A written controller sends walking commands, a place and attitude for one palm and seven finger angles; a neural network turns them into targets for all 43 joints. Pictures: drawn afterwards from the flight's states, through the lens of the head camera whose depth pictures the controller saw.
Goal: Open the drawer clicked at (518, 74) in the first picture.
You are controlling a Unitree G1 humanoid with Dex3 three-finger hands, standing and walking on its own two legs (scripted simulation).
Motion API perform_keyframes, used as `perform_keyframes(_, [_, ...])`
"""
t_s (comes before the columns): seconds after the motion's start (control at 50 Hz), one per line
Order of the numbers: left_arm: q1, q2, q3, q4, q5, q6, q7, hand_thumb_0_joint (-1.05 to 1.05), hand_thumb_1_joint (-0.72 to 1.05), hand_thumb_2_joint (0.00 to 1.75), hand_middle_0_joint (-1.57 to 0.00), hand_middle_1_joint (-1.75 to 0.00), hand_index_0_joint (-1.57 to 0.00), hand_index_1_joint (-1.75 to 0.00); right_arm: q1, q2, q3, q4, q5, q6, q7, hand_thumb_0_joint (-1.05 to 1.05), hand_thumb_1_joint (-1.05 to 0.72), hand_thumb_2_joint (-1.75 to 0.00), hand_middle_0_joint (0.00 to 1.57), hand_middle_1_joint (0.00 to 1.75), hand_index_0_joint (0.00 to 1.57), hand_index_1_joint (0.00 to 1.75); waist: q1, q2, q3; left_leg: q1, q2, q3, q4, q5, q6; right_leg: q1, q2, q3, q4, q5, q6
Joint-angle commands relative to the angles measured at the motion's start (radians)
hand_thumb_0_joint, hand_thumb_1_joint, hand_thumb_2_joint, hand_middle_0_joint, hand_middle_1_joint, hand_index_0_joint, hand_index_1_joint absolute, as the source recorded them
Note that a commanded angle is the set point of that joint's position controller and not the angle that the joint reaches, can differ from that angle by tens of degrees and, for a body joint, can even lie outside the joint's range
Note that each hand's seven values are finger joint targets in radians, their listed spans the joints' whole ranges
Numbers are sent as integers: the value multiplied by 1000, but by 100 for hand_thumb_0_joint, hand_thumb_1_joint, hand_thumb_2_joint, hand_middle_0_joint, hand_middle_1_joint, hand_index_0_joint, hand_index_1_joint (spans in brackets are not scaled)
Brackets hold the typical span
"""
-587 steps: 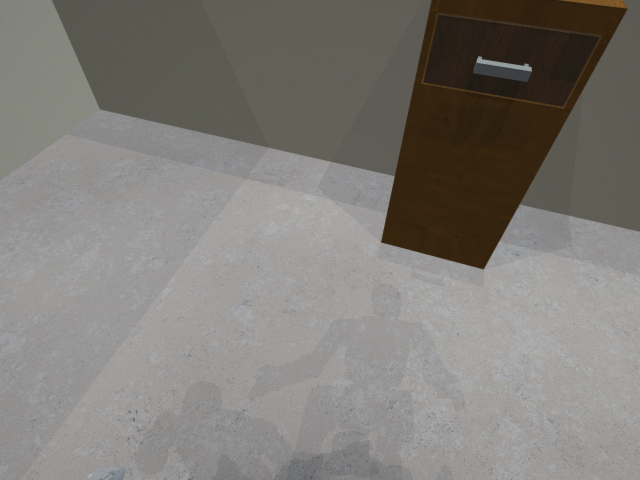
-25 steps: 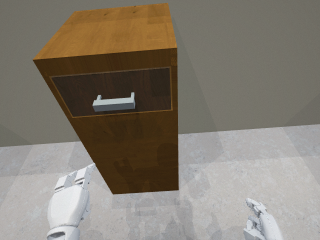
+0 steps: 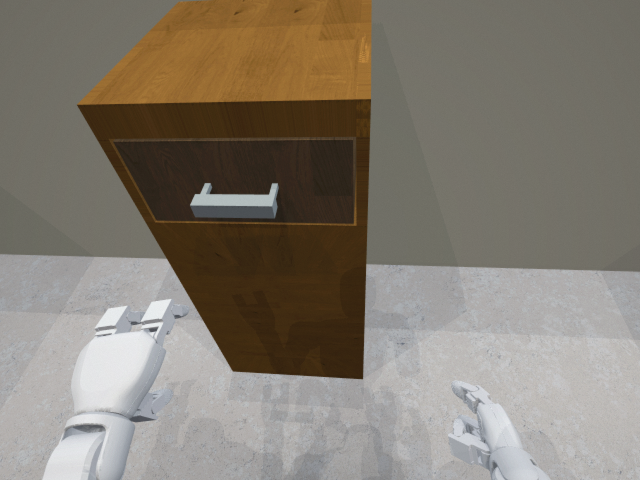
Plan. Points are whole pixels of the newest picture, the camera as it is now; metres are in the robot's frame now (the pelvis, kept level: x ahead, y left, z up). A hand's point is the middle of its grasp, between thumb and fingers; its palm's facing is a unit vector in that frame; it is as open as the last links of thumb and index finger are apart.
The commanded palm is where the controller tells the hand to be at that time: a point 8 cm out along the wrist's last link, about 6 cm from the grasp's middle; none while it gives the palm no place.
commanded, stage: raise the hand with hooked fingers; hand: left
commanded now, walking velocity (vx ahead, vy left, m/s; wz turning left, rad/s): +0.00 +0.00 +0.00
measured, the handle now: (237, 197) +0.51 +0.22 +0.05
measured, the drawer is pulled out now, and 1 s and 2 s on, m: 0.00 0.00 0.00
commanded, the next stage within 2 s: move the hooked fingers above the handle in 1.10 s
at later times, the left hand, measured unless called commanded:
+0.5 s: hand (120, 277) +0.29 +0.28 +0.13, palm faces +0.16 -0.09 -0.98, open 13.5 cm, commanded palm +0.25 +0.28 +0.19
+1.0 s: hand (79, 255) +0.29 +0.32 +0.16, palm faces +0.08 -0.08 -0.99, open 13.9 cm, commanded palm +0.26 +0.32 +0.22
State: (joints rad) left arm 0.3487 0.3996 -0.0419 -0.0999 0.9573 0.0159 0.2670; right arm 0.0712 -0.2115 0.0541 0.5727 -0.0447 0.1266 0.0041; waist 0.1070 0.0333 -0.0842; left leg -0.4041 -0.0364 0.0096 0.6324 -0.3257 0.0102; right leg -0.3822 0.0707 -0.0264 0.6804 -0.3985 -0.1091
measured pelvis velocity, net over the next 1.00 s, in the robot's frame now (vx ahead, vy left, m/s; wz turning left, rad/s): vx -0.02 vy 0.09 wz -0.01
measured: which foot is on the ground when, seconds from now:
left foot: down 0.00-1.00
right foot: down 0.00-1.00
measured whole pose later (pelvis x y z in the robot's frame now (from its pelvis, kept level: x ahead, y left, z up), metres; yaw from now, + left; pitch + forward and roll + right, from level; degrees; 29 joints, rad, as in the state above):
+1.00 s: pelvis -0.02 +0.09 +0.02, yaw +0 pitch +0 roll -1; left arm -0.16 0.55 -0.06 -0.08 0.86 0.09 -0.08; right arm 0.15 -0.26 0.02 0.62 0.02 0.13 0.01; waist 0.09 0.08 0.01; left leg -0.22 -0.12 -0.02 0.41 -0.19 0.10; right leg -0.19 0.00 0.01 0.44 -0.25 0.00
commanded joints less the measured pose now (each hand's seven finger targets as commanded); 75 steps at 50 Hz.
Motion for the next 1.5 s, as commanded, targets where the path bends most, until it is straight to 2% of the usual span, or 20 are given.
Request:
perform_keyframes(0.0, [-107, 231, 188, -237, -1, -14, 35, 0, -6, 49, -27, -92, -27, -92, -133, -114, -63, -151, 4, -40, -18, 0, -90, -90, 20, 30, 20, 30, 1, -65, -194, -17, -41, -26, -32, 219, 34, 272, -125, 236, -105, 745, 121])
perform_keyframes(0.04, [-118, 255, 230, -254, -14, -12, 53, 0, -10, 47, -27, -94, -27, -94, -144, -116, -73, -148, 10, -45, -24, 0, -90, -90, 20, 30, 20, 30, 4, -75, -226, -9, -46, -31, -28, 221, 35, 284, -125, 242, -103, 748, 123])
perform_keyframes(0.1, [-141, 213, 198, -244, -41, 3, 56, 0, -17, 44, -28, -99, -28, -99, -133, -117, -90, -129, 23, -52, -23, 0, -90, -90, 20, 30, 20, 30, -14, -70, -202, 9, -49, -28, -43, 226, 36, 255, -122, 213, -110, 726, 122])
perform_keyframes(0.18, [-193, 212, 162, -235, -58, 70, 12, 0, -27, 40, -28, -105, -28, -105, -134, -131, -97, -129, 43, -44, -22, 0, -90, -90, 20, 30, 20, 30, -21, -112, -194, 25, -48, -18, -69, 241, 36, 285, -128, 190, -118, 754, 134])
perform_keyframes(0.3, [-390, 258, 131, -267, -48, 119, -68, 0, -41, 34, -29, -114, -29, -114, -144, -132, -91, -125, 52, -27, -35, 0, -90, -90, 20, 30, 20, 30, -23, -28, -165, 147, -31, -18, -122, 310, 44, 243, -92, 112, -163, 545, 101])
perform_keyframes(0.34, [-444, 302, 160, -257, -46, 123, -84, 0, -45, 32, -30, -117, -30, -117, -152, -134, -86, -124, 57, -26, -37, 0, -90, -90, 20, 30, 20, 30, -17, -5, -165, 178, -24, -25, -138, 328, 42, 240, -77, 103, -180, 476, 87])
perform_keyframes(0.38, [-508, 283, 135, -236, -45, 130, -102, 0, -50, 30, -30, -120, -30, -120, -149, -129, -81, -117, 61, -22, -35, 0, -90, -90, 20, 30, 20, 30, -21, 18, -141, 203, -16, -31, -162, 339, 37, 220, -69, 77, -194, 411, 78])
perform_keyframes(0.54, [-742, 308, 101, -123, -60, 194, -227, 0, -50, 30, -30, -120, -30, -120, -153, -135, -59, -119, 77, -8, -33, 0, -90, -90, 20, 30, 20, 30, -34, -9, -105, 259, 6, -53, -230, 340, 24, 226, -52, 40, -249, 311, 69])
perform_keyframes(0.68, [-924, 362, 108, -110, -61, 153, -315, 0, -50, 30, -30, -120, -30, -120, -121, -138, -49, -108, 71, -16, -27, 0, -90, -90, 20, 30, 20, 30, -35, 25, -145, 315, 22, -90, -259, 376, 11, 232, -50, 17, -265, 270, 58])
perform_keyframes(0.76, [-811, 320, 93, -55, -77, 144, -354, 0, -50, 30, -30, -120, -30, -120, -104, -143, -51, -117, 73, -14, -8, 0, -90, -90, 20, 30, 20, 30, -22, 16, -119, 307, 33, -96, -278, 389, -2, 226, -50, 4, -272, 251, 57])
perform_keyframes(0.84, [-817, 348, 130, -144, -79, 102, -348, 0, -50, 30, -30, -120, -30, -120, -94, -150, -60, -134, 70, -26, 4, 0, -90, -90, 20, 30, 20, 30, -16, 28, -153, 332, 42, -119, -275, 430, -8, 212, -40, 4, -269, 252, 59])
perform_keyframes(0.96, [-874, 388, 174, -200, -79, 46, -275, 0, -50, 30, -30, -120, -30, -120, -68, -148, -70, -98, 67, -50, 9, 0, -90, -90, 20, 30, 20, 30, -9, 81, -203, 357, 40, -149, -277, 418, -29, 202, -44, 3, -260, 238, 56])
perform_keyframes(1.02, [-852, 369, 161, -136, -85, 61, -255, 0, -50, 30, -30, -120, -30, -120, -72, -154, -75, -87, 71, -48, 2, 0, -90, -90, 20, 30, 20, 30, -12, 46, -147, 315, 32, -135, -291, 339, -24, 190, -41, 3, -270, 219, 57])
perform_keyframes(1.04, [-842, 353, 156, -137, -93, 69, -252, 0, -50, 30, -30, -120, -30, -120, -83, -158, -73, -93, 78, -46, 3, 0, -90, -90, 20, 30, 20, 30, -19, 71, -141, 319, 34, -142, -291, 340, -26, 187, -36, 3, -271, 215, 53])
perform_keyframes(1.06, [-865, 353, 138, -137, -81, 74, -256, 0, -50, 30, -30, -120, -30, -120, -75, -151, -71, -87, 75, -49, 5, 0, -90, -90, 20, 30, 20, 30, -12, 55, -181, 326, 30, -138, -291, 337, -26, 205, -45, 2, -265, 218, 56])
perform_keyframes(1.22, [-870, 325, 85, -109, -78, 95, -295, 0, -50, 30, -30, -120, -30, -120, -87, -154, -64, -95, 73, -40, -13, 0, -90, -90, 20, 30, 20, 30, -34, 1, -131, 304, 20, -105, -289, 316, 1, 205, -46, 5, -290, 227, 60])
perform_keyframes(1.24, [-881, 340, 109, -88, -80, 94, -293, 0, -50, 30, -30, -120, -30, -120, -87, -160, -63, -93, 77, -39, -16, 0, -90, -90, 20, 30, 20, 30, -41, 9, -123, 296, 22, -105, -285, 306, 2, 200, -41, 5, -292, 218, 58])
perform_keyframes(1.34, [-919, 379, 146, -43, -73, 76, -272, 0, -50, 30, -30, -120, -30, -120, -81, -157, -59, -86, 72, -35, -25, 0, -90, -90, 20, 30, 20, 30, -32, 17, -155, 291, 7, -85, -265, 327, 14, 225, -42, 16, -296, 246, 57])
perform_keyframes(1.4, [-930, 393, 155, 21, -67, 77, -268, 0, -50, 30, -30, -120, -30, -120, -72, -155, -59, -78, 72, -27, -32, 0, -90, -90, 20, 30, 20, 30, -29, -21, -151, 260, -1, -63, -256, 345, 20, 248, -50, 19, -292, 287, 61])
perform_keyframes(1.48, [-944, 362, 117, 2, -68, 75, -271, 0, -50, 30, -30, -120, -30, -120, -69, -153, -64, -91, 73, -22, -29, 0, -90, -90, 20, 30, 20, 30, -37, 20, -197, 273, -7, -59, -232, 391, 23, 259, -53, 26, -274, 342, 60])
